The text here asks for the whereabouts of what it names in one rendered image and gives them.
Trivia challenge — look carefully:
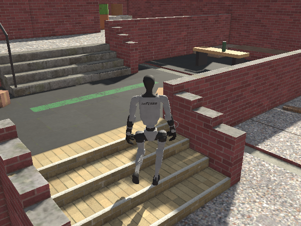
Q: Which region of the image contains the robot right hand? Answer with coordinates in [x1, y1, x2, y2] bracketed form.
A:
[167, 131, 176, 141]

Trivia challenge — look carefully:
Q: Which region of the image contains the robot left forearm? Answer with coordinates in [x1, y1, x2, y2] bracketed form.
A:
[126, 116, 134, 135]

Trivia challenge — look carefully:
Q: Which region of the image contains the robot right forearm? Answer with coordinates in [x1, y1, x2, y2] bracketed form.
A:
[167, 114, 176, 133]

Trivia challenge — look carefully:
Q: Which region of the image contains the robot right upper arm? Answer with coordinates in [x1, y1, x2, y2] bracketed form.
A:
[159, 95, 172, 121]

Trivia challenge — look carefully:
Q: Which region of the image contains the right robot foot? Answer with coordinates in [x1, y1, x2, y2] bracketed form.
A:
[152, 175, 160, 186]

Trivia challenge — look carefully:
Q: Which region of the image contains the robot left upper arm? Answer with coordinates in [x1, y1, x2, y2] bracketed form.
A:
[129, 96, 140, 122]

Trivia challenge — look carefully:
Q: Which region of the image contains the robot left hand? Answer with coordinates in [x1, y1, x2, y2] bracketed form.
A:
[126, 134, 135, 145]

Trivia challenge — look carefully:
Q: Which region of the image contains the robot left shin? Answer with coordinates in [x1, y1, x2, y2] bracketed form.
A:
[135, 148, 143, 173]

